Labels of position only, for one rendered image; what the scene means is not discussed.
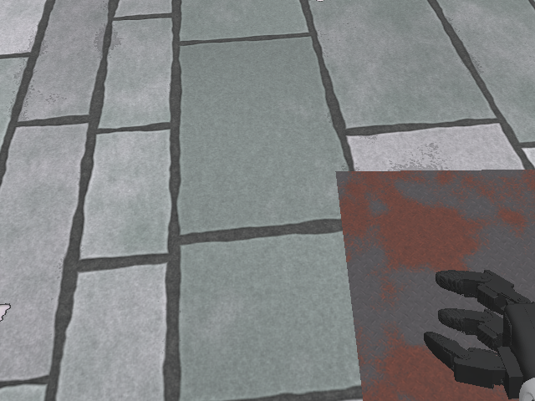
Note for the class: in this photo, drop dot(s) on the right robot hand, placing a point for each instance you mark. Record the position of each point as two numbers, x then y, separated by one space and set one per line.
512 337

